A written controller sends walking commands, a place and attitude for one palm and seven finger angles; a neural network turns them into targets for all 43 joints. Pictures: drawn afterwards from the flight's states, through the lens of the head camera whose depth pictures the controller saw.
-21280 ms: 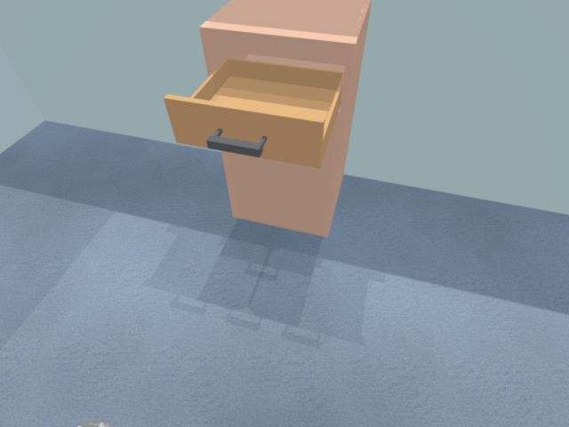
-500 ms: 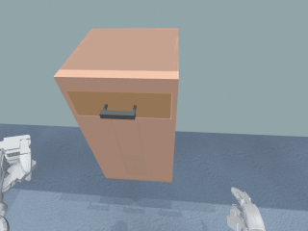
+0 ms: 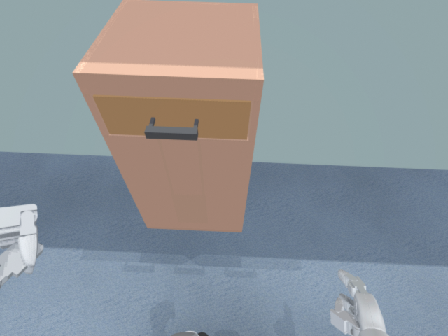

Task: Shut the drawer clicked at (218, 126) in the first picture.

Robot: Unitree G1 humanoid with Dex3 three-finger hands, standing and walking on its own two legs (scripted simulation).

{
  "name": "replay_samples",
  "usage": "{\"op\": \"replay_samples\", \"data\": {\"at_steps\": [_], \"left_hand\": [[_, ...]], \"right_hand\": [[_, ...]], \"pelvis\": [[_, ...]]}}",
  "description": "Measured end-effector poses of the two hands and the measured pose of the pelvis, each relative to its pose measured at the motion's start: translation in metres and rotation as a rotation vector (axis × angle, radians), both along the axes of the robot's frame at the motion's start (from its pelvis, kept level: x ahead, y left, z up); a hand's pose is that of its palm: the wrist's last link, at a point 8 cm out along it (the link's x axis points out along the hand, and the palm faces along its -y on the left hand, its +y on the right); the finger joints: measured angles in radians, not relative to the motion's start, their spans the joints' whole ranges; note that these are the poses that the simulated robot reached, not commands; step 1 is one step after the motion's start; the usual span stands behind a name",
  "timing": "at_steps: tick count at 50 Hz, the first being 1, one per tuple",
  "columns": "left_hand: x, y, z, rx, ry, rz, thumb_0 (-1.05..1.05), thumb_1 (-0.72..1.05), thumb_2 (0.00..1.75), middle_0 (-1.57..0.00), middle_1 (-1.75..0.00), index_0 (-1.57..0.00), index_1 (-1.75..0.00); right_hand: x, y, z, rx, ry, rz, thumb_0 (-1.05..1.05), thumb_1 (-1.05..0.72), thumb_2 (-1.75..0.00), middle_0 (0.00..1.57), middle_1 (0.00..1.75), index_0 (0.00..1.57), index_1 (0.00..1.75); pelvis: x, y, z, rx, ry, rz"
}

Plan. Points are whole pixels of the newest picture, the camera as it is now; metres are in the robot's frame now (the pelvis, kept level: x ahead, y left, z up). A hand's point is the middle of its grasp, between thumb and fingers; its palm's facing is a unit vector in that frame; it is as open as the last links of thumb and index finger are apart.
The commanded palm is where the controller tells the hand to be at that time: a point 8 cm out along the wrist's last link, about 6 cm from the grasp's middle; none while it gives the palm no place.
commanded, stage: step back with the hand held close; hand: left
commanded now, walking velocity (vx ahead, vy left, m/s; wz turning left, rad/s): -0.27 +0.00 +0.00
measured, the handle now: (173, 127) +0.62 +0.18 -0.05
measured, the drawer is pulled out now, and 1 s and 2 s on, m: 0.00 0.00 0.00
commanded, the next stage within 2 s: stop stepping back and stand still in 0.66 s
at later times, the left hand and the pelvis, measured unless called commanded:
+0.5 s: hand out of the picture +0.12 +0.26 +0.17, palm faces +0.41 -0.79 -0.45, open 3.2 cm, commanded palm +0.04 +0.30 +0.18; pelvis -0.07 +0.01 -0.01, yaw +4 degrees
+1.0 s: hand out of the picture +0.05 +0.22 +0.16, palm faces +0.26 -0.83 -0.49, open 3.2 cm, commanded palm +0.00 +0.27 +0.18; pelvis -0.15 +0.00 +0.00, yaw -4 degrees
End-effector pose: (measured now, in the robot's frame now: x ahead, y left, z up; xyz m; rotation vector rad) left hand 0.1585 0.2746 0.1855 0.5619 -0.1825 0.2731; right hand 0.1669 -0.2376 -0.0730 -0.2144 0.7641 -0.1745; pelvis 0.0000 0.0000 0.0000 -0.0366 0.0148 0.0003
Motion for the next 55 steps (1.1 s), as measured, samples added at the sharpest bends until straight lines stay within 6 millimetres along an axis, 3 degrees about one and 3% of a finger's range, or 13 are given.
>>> {"op": "replay_samples", "data": {"at_steps": [9,18,28,34,42,49,55], "left_hand": [[-0.032,0.011,-0.003,0.023,-0.04,0.019,0.01,0.89,0.9,-1.4,-1.6,-1.4,-1.6],[-0.074,0.014,0.0,0.032,-0.09,0.072,0.01,0.89,0.9,-1.4,-1.6,-1.41,-1.6],[-0.084,0.033,0.002,0.026,-0.142,0.041,0.01,0.88,0.9,-1.41,-1.6,-1.41,-1.6],[-0.097,0.014,0.01,-0.022,-0.139,-0.033,0.01,0.89,0.9,-1.4,-1.6,-1.41,-1.6],[-0.122,-0.026,0.011,0.05,-0.09,-0.183,0.01,0.89,0.9,-1.4,-1.6,-1.41,-1.6],[-0.14,-0.013,0.0,0.017,-0.045,-0.092,0.01,0.88,0.9,-1.41,-1.6,-1.41,-1.6],[-0.154,-0.009,-0.004,-0.022,-0.068,-0.072,0.01,0.89,0.9,-1.4,-1.6,-1.41,-1.6]], "right_hand": [[-0.027,0.009,-0.002,-0.028,-0.002,0.039,0.01,-0.9,-0.9,0.2,0.3,0.2,0.3],[-0.04,0.01,-0.012,-0.024,0.016,0.083,0.01,-0.9,-0.9,0.2,0.3,0.2,0.3],[-0.067,0.028,0.002,-0.041,-0.017,0.074,0.01,-0.9,-0.9,0.2,0.3,0.2,0.3],[-0.096,0.034,0.009,-0.003,-0.029,0.095,0.01,-0.9,-0.9,0.2,0.3,0.2,0.3],[-0.157,0.005,-0.013,0.029,0.029,0.028,0.01,-0.9,-0.9,0.21,0.3,0.2,0.3],[-0.217,-0.031,-0.012,-0.02,0.063,-0.137,0.01,-0.9,-0.9,0.2,0.3,0.2,0.3],[-0.239,-0.039,-0.001,-0.059,0.009,-0.149,0.01,-0.9,-0.9,0.2,0.3,0.19,0.3]], "pelvis": [[-0.026,0.004,-0.005,-0.014,-0.004,0.039],[-0.051,0.003,-0.011,-0.003,-0.009,0.07],[-0.081,0.014,-0.006,-0.025,0.02,0.055],[-0.102,0.009,0.003,-0.039,0.074,-0.008],[-0.15,-0.008,-0.005,-0.014,0.059,-0.061],[-0.149,-0.005,-0.005,0.025,0.02,-0.072],[-0.171,-0.001,-0.003,0.04,-0.02,-0.076]]}}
